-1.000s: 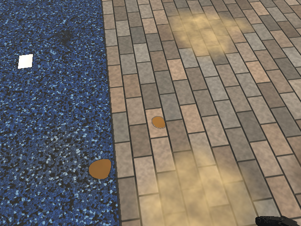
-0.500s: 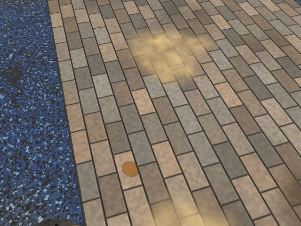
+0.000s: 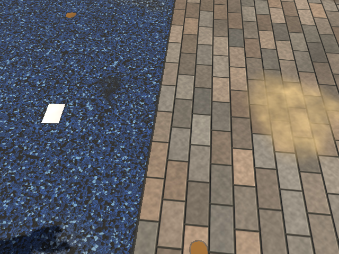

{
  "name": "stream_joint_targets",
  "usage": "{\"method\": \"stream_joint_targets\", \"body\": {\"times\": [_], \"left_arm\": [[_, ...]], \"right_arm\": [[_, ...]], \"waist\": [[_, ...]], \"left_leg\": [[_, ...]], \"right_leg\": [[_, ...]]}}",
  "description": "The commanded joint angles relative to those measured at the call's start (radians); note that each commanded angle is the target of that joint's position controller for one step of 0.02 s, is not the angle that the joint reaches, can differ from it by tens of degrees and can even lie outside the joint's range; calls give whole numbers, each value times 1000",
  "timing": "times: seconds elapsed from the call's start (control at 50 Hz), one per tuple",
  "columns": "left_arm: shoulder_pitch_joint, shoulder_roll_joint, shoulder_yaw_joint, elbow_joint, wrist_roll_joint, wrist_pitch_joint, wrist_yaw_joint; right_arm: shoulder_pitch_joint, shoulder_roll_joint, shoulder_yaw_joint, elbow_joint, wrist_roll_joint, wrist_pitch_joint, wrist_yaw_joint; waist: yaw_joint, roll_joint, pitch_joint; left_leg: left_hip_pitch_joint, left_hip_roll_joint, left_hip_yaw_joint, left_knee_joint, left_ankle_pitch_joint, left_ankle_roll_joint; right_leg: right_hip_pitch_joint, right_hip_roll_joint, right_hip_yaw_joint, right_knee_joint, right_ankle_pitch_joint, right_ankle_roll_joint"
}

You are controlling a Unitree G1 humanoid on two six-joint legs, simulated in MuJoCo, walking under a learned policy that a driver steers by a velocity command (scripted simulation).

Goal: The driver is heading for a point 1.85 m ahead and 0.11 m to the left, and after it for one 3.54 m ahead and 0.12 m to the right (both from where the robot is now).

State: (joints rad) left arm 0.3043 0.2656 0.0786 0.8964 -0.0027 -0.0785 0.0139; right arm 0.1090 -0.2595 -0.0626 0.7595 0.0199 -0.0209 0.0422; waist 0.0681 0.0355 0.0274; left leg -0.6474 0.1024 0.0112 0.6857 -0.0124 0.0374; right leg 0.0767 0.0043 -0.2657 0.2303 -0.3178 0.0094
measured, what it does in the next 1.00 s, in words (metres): walks ahead: left foot, then right foot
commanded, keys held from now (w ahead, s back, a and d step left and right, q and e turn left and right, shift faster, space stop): w+q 0.20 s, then w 0.80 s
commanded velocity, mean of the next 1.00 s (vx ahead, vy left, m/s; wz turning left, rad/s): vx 0.50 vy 0.00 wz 0.24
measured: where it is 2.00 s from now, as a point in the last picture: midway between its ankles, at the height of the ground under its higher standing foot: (144, 114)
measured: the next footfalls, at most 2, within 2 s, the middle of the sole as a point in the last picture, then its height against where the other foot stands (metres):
left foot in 0.10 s outside the picture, level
right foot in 0.62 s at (194, 232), level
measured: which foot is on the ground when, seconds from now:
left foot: up 0.00-0.08, down 0.10-0.64, up 0.66-1.00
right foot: down 0.00-0.08, up 0.10-0.60, down 0.62-1.00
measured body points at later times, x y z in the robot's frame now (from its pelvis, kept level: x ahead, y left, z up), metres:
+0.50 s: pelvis +0.29 +0.05 +0.01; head +0.31 +0.07 +0.46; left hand +0.44 +0.33 -0.09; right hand +0.39 -0.22 -0.10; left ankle +0.18 +0.11 -0.74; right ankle +0.51 -0.07 -0.69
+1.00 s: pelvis +0.58 +0.07 +0.01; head +0.61 +0.07 +0.46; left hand +0.53 +0.34 -0.12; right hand +0.83 -0.12 -0.08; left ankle +0.72 +0.28 -0.69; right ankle +0.53 -0.04 -0.74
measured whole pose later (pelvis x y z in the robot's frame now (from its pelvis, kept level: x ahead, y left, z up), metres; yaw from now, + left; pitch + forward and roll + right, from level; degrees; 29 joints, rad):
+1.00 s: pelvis +0.58 +0.07 +0.01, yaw +13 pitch +2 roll -2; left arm 0.34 0.27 0.05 0.90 -0.01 -0.08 -0.01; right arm 0.11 -0.27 -0.05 0.73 0.01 -0.07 0.01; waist 0.08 0.04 0.02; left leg -0.66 0.11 -0.04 0.62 0.05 -0.01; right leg -0.02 0.06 -0.03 0.22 -0.23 -0.05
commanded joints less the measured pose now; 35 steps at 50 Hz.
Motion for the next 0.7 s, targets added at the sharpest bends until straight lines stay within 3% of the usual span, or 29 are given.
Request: {"method": "stream_joint_targets", "body": {"times": [0.02,0.06,0.08,0.1,0.12,0.14,0.16,0.18,0.2,0.22,0.24,0.28,0.38,0.44,0.5,0.56,0.58,0.6,0.62,0.64,0.66,0.68,0.7], "left_arm": [[-16,201,49,-43,-17,12,8],[-41,228,56,-51,-26,28,12],[-61,225,52,-55,-32,33,12],[-47,184,36,-71,-8,26,14],[34,29,-10,-127,27,-3,2],[-63,106,-3,-143,-15,-46,-13],[-149,147,8,-170,-50,-67,-21],[-158,139,4,-166,-36,-77,-16],[-154,145,11,-153,-7,-77,-8],[-125,155,18,-140,0,-64,-9],[-106,150,20,-135,2,-49,-12],[-108,117,12,-135,12,-27,-12],[-269,73,-10,-177,8,-24,-21],[-353,71,-16,-199,-4,-31,-34],[-402,89,-14,-223,-5,-40,-48],[-360,112,-8,-221,-5,-49,-60],[-297,131,2,-205,-4,-51,-58],[-170,164,20,-168,-1,-52,-53],[5,213,33,-136,13,-52,-47],[121,293,57,-108,16,-43,-45],[145,211,35,-88,-10,-38,-51],[65,166,19,-101,-17,-34,-47],[-15,144,10,-119,-7,-26,-43]], "right_arm": [[-90,-71,-16,-111,1,-11,17],[35,-120,-45,-96,4,-5,15],[189,-170,-75,-58,8,-4,6],[343,-262,-112,-21,8,6,-16],[292,-357,-118,-31,12,-5,-20],[324,-282,-94,-62,1,-22,-12],[292,-222,-78,-53,-5,-37,-9],[232,-189,-67,-60,1,-44,-10],[159,-156,-57,-75,-2,-45,-12],[116,-123,-44,-93,-15,-46,-17],[104,-120,-41,-100,-20,-47,-21],[127,-137,-43,-88,-15,-54,-31],[197,-159,-44,-50,-10,-54,-51],[248,-166,-44,-21,-7,-55,-50],[289,-166,-44,9,-4,-46,-51],[291,-179,-50,22,-6,-32,-60],[273,-187,-52,18,-6,-28,-61],[253,-178,-45,12,-8,-24,-61],[242,-143,-28,-8,-19,-24,-60],[387,-53,-2,-13,-13,-42,-53],[358,-94,-4,-5,-2,-57,-49],[253,-161,-21,-32,17,-65,-44],[179,-162,-19,-52,16,-69,-44]], "waist": [[-24,-93,54],[-107,-124,-37],[-195,-104,-116],[-251,4,-204],[-110,243,-264],[-183,126,-377],[-191,77,-241],[-149,5,-161],[-106,-22,-111],[-70,-12,-98],[-55,-2,-94],[-50,-9,-77],[-112,20,-24],[-153,35,11],[-166,36,33],[-131,63,16],[-93,76,-23],[-24,64,-107],[49,12,-251],[15,-246,-406],[42,-279,-420],[42,-193,-239],[19,-112,-139]], "left_leg": [[-6,-35,58,-41,-103,44],[183,-115,116,-42,-196,89],[407,-163,124,-113,-138,125],[709,-67,-69,-145,-132,181],[986,169,-644,-256,-279,361],[1041,233,-851,-397,-387,395],[964,210,-709,-411,-317,343],[820,164,-577,-402,-222,304],[680,124,-480,-407,-115,275],[593,100,-411,-426,-25,260],[544,93,-384,-445,33,260],[481,78,-307,-470,148,263],[453,7,-171,-494,115,192],[481,31,-188,-502,-1,180],[618,87,-227,-445,43,178],[710,122,-245,-369,211,152],[713,107,-230,-301,378,138],[684,58,-190,-156,508,115],[522,6,-153,92,362,82],[120,-164,-86,493,-173,-7],[-44,-181,-176,604,-561,-4],[-133,-114,-170,652,-501,4],[-122,-60,-125,612,-410,9]], "right_leg": [[30,-313,57,26,679,-136],[33,-299,31,240,996,-112],[-42,-260,5,447,991,-81],[-289,-214,3,758,677,-29],[-731,6,120,1087,-252,31],[-844,18,348,1187,-289,13],[-926,-31,353,1165,-192,-13],[-890,-78,352,1077,-102,-29],[-815,-109,351,988,-50,-25],[-742,-134,354,940,-10,-21],[-702,-140,348,906,11,-10],[-685,-139,321,824,61,18],[-669,-101,290,472,393,40],[-646,-75,282,351,486,26],[-718,-65,292,288,413,-7],[-674,-43,278,254,287,-51],[-577,-14,251,244,255,-72],[-391,5,231,227,292,-104],[-93,-121,359,278,337,-168],[307,-359,800,240,175,-336],[342,-391,1022,91,-30,-345],[207,-362,893,65,-129,-290],[48,-324,771,41,-86,-257]]}}
Keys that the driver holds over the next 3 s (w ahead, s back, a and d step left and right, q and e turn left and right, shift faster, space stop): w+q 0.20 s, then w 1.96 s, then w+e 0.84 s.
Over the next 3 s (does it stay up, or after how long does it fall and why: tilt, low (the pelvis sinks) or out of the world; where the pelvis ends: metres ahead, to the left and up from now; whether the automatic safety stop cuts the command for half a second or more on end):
stays up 1.67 0.25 0.01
